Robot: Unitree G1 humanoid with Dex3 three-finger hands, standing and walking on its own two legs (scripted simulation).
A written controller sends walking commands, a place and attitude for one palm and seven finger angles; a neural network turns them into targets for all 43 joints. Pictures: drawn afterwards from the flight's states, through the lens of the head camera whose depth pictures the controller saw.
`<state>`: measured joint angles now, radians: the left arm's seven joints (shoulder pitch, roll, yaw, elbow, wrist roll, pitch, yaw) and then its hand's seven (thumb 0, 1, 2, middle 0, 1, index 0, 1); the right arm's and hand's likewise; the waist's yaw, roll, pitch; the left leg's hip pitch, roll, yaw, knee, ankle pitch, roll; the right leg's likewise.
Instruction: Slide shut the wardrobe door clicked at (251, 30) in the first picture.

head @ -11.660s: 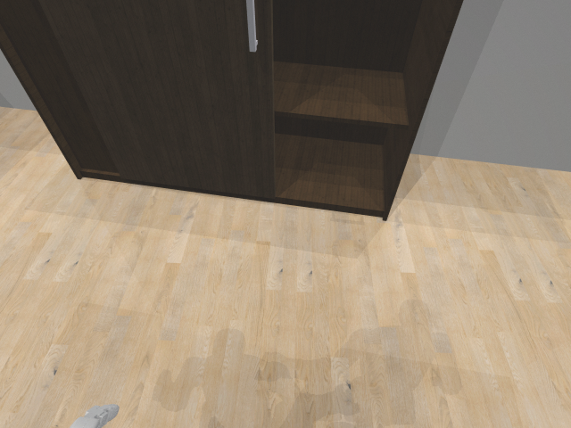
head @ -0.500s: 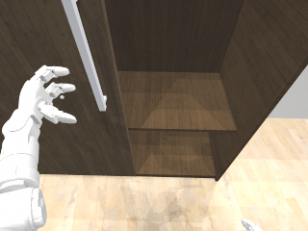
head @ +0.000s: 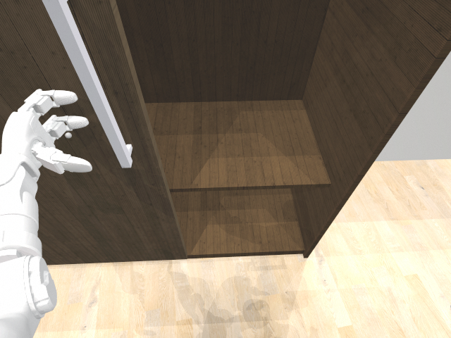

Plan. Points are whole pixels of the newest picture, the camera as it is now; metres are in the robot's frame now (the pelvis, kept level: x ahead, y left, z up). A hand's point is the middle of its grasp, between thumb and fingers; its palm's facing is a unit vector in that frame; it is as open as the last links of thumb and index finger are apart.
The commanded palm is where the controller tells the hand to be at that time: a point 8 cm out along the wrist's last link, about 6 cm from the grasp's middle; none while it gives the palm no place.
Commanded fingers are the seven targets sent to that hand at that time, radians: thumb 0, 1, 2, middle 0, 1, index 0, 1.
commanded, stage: move the hooked fingers beside the handle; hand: left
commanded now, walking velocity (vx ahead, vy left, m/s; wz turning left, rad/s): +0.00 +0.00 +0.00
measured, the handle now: (102, 96) +0.49 +0.20 +0.17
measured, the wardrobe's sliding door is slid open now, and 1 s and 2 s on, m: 0.52 0.52 0.52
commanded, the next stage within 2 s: feel for the door with the fingertips in 0.58 s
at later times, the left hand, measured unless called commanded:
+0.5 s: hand (69, 137) +0.43 +0.25 +0.14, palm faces +0.02 -1.00 -0.02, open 14.0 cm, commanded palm +0.41 +0.30 +0.13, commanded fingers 0.00 -0.50 0.30 -0.30 -1.20 -0.30 -1.20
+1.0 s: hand (87, 141) +0.42 +0.22 +0.13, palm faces -0.01 -1.00 -0.01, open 14.0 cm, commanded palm +0.40 +0.27 +0.13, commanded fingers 0.00 -0.50 0.30 -0.30 -1.20 -0.30 -1.20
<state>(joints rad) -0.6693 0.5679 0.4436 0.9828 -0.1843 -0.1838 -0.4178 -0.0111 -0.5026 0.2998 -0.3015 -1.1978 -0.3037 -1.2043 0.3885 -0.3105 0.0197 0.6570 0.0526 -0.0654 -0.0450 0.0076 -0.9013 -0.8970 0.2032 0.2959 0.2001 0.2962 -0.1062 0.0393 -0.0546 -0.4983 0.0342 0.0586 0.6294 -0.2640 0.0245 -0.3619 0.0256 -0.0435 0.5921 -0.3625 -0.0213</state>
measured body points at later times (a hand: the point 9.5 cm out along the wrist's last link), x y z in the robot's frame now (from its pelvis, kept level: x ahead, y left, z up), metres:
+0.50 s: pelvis -0.01 +0.01 +0.00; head +0.04 +0.01 +0.45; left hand +0.42 +0.30 +0.14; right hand +0.07 -0.26 -0.11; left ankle +0.03 +0.11 -0.73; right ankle -0.04 -0.11 -0.73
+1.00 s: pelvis +0.00 +0.02 +0.00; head +0.03 +0.01 +0.45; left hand +0.42 +0.28 +0.14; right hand +0.07 -0.25 -0.11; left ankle +0.03 +0.11 -0.73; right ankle -0.04 -0.11 -0.73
